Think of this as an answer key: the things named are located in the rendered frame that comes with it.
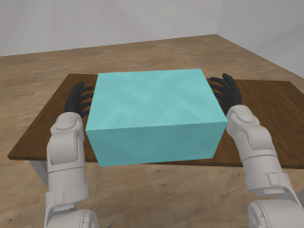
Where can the robot left upper arm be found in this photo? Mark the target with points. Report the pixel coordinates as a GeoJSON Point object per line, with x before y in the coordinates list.
{"type": "Point", "coordinates": [84, 218]}

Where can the left robot hand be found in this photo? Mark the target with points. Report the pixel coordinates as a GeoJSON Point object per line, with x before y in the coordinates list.
{"type": "Point", "coordinates": [74, 99]}

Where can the carton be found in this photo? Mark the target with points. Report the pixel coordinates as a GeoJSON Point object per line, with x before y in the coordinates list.
{"type": "Point", "coordinates": [154, 116]}

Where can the left robot forearm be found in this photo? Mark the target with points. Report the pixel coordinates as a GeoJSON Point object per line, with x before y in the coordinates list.
{"type": "Point", "coordinates": [67, 186]}

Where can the right robot hand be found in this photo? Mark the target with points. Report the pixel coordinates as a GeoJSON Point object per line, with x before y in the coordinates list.
{"type": "Point", "coordinates": [230, 91]}

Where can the right robot forearm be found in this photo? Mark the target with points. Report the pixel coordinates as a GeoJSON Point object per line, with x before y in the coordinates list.
{"type": "Point", "coordinates": [264, 175]}

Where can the table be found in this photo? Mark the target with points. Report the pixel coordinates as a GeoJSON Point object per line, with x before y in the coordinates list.
{"type": "Point", "coordinates": [278, 105]}

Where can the robot right upper arm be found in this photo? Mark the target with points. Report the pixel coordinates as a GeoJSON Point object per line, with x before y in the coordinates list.
{"type": "Point", "coordinates": [275, 213]}

